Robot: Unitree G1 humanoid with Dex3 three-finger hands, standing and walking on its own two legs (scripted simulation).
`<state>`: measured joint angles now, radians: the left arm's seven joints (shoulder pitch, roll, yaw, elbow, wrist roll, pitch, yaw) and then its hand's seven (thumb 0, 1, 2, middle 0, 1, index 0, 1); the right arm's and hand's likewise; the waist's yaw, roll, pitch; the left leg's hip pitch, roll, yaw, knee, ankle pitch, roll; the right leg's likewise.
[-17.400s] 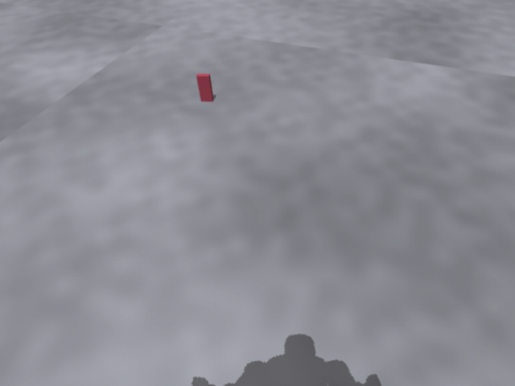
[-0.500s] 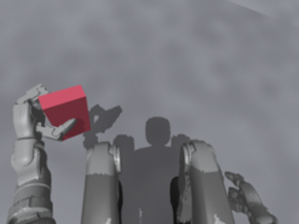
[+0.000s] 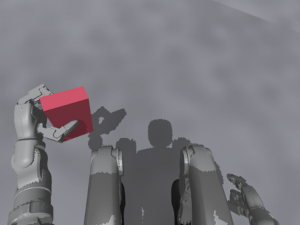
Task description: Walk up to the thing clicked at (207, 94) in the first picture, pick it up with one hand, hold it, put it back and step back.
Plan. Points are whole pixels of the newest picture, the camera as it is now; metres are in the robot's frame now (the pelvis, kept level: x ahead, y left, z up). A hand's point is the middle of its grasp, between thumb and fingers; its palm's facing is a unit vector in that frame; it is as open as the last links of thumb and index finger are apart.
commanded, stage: lift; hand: left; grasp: from the side
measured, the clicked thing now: (72, 117) +0.38 +0.22 -0.03
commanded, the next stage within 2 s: hold in 1.76 s
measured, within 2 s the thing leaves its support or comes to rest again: neither
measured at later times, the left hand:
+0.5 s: hand (29, 89) +0.37 +0.23 +0.14, palm faces +0.15 -0.99 -0.04, open 8.1 cm
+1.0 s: hand out of the picture +0.37 +0.22 +0.28, palm faces +0.16 -0.99 -0.03, open 8.1 cm
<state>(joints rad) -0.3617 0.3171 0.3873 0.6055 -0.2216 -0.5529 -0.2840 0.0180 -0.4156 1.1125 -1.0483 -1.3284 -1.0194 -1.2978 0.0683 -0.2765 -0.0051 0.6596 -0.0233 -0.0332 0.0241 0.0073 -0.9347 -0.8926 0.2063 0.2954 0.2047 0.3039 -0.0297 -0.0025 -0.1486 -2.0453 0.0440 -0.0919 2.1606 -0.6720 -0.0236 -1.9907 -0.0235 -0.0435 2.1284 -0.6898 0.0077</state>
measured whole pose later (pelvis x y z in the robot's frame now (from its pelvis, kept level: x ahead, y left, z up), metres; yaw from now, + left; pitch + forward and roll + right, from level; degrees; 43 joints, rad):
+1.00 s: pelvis +0.05 +0.01 +0.24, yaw +3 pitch +19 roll -3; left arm -0.05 0.24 0.19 0.23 -0.20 -0.29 -0.09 0.01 -0.41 1.09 -1.05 -1.32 -1.03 -1.29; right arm 0.21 -0.24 -0.01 0.60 0.04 -0.08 -0.04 0.01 -0.92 -0.89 0.21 0.30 0.20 0.30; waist -0.03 0.03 -0.14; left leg -1.10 0.05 -0.04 1.33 -0.55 -0.01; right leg -1.05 -0.03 -0.05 1.29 -0.56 0.02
